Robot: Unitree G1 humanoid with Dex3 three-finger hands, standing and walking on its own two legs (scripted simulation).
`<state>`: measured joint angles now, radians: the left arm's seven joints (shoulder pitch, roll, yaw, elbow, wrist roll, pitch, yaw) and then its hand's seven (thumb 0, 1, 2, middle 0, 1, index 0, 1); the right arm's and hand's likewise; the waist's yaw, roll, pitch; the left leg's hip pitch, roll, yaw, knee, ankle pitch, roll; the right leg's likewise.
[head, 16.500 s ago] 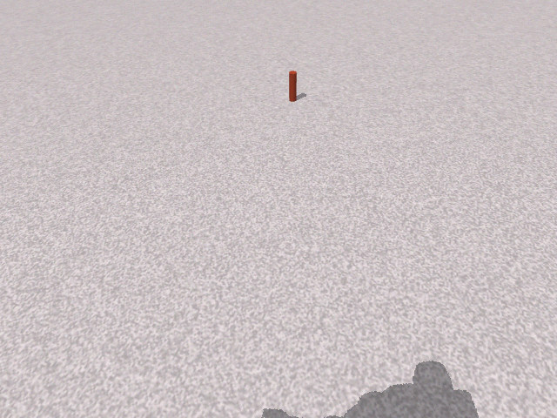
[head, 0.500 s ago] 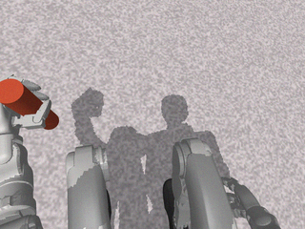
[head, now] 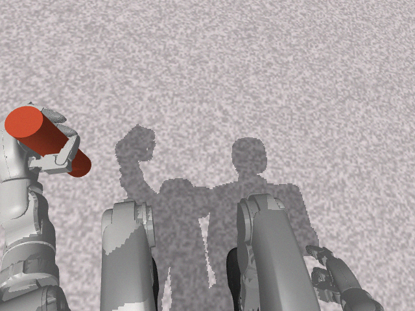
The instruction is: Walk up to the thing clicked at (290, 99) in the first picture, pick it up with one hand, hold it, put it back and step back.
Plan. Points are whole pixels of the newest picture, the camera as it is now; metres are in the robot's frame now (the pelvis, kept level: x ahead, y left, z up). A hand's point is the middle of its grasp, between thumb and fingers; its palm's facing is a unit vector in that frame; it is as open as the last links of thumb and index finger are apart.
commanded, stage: settle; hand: left
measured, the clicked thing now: (57, 148) +0.41 +0.28 -0.05
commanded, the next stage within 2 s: lift in 0.32 s
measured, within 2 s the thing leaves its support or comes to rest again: neither
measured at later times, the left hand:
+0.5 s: hand (59, 133) +0.42 +0.26 -0.01, palm faces +0.21 -0.98 -0.03, open 6.9 cm
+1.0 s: hand (27, 117) +0.40 +0.25 +0.09, palm faces +0.19 -0.98 -0.04, open 6.9 cm
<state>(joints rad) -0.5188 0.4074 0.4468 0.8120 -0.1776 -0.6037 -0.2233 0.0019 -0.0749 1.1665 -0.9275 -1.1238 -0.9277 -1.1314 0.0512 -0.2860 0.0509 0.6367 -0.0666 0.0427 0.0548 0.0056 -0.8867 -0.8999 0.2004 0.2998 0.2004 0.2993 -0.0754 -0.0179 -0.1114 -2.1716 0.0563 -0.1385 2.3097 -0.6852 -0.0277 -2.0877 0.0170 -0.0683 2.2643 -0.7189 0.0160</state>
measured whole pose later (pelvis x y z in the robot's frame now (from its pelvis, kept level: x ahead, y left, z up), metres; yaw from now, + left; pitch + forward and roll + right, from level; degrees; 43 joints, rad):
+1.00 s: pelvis +0.01 +0.00 +0.08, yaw +2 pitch +32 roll -4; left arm -0.39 0.33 0.37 0.56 -0.19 -0.46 -0.21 0.00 -0.07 1.17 -0.93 -1.12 -0.93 -1.13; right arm 0.11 -0.26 0.00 0.61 0.00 0.03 0.01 0.01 -0.90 -0.90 0.20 0.30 0.20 0.30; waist -0.05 0.01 -0.19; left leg -1.94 0.06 -0.09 2.04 -0.67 -0.02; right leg -1.87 0.00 -0.04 2.01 -0.70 0.01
